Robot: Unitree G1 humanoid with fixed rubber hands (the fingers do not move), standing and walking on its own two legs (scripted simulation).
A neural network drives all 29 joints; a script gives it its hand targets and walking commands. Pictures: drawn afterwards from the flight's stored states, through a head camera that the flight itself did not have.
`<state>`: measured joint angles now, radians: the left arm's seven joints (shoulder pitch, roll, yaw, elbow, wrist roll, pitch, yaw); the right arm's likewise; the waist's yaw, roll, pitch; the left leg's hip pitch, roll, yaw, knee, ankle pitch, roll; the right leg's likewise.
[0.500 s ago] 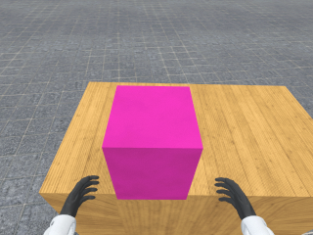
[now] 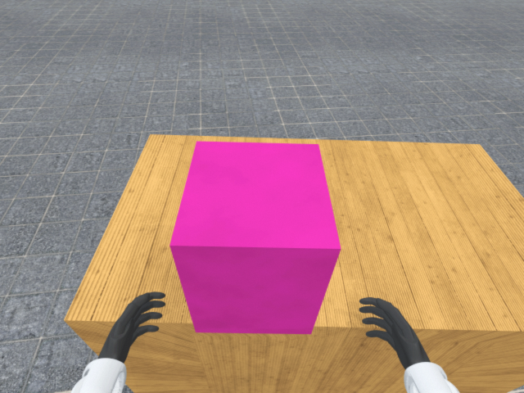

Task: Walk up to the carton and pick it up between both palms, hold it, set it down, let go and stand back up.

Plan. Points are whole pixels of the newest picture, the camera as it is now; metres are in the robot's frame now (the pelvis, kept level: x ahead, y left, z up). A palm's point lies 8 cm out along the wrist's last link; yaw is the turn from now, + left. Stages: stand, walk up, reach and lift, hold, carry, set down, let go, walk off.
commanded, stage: stand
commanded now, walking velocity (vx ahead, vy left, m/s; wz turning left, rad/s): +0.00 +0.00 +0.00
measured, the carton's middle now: (255, 240) +0.36 +0.02 +0.05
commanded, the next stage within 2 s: none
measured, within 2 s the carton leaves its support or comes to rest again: neither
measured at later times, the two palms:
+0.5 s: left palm (119, 346) +0.21 +0.22 -0.01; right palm (407, 352) +0.20 -0.21 -0.01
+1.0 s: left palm (119, 345) +0.21 +0.22 -0.01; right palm (407, 352) +0.20 -0.21 -0.01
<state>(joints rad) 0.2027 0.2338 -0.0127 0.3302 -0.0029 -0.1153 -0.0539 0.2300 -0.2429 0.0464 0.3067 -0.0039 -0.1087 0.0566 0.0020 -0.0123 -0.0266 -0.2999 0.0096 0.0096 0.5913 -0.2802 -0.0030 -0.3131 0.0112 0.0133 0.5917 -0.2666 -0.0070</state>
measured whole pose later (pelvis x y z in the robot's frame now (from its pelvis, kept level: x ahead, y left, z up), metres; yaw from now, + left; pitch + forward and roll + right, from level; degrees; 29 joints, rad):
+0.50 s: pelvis -0.01 +0.01 +0.00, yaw +0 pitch -1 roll +0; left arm 0.17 0.24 -0.03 0.34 0.00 -0.11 -0.06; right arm 0.20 -0.24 0.03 0.32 0.00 -0.11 0.05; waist 0.00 -0.01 -0.01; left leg -0.32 0.00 0.02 0.60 -0.27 0.01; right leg -0.33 0.00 0.02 0.60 -0.26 0.00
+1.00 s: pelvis -0.01 +0.01 +0.00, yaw +0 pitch -1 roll +0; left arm 0.18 0.25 -0.03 0.32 0.00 -0.11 -0.06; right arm 0.20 -0.25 0.03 0.31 0.00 -0.11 0.06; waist 0.00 0.00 -0.01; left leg -0.32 0.00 0.02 0.60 -0.28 0.01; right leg -0.33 0.01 0.03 0.61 -0.26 0.00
